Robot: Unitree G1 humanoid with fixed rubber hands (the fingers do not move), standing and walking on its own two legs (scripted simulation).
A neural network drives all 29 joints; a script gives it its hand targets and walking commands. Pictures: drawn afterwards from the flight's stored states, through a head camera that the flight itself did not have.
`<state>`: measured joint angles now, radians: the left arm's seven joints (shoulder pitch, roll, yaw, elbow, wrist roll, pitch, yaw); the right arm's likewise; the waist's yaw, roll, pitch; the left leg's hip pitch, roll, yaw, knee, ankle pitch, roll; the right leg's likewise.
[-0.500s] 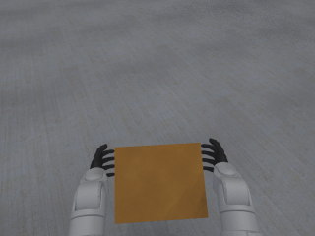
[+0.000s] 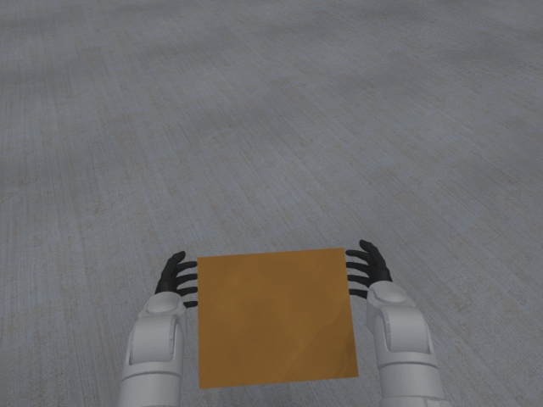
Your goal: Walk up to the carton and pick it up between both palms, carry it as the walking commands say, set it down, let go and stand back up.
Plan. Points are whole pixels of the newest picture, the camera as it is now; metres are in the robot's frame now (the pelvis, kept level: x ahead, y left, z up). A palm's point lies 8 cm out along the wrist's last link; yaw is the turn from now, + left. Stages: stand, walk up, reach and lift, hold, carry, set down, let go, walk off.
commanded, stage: carry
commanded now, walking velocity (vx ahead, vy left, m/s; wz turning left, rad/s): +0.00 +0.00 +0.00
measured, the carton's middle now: (274, 309) +0.30 +0.00 -0.08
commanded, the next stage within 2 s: hold in 0.14 s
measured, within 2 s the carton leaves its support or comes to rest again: neither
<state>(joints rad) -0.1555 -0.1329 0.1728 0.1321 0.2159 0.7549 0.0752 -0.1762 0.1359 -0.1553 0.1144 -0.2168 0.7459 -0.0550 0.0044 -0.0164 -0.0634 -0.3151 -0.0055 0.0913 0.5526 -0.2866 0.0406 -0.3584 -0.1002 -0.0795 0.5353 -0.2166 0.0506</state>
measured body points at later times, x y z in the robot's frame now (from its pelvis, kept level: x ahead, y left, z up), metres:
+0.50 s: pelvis +0.00 -0.02 +0.01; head -0.04 -0.01 +0.46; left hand +0.27 +0.15 +0.03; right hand +0.29 -0.17 +0.04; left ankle +0.00 +0.09 -0.73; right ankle +0.04 -0.17 -0.73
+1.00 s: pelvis -0.01 -0.04 +0.01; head -0.05 -0.05 +0.46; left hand +0.28 +0.14 +0.04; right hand +0.31 -0.18 +0.06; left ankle +0.00 +0.09 -0.73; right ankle +0.04 -0.17 -0.73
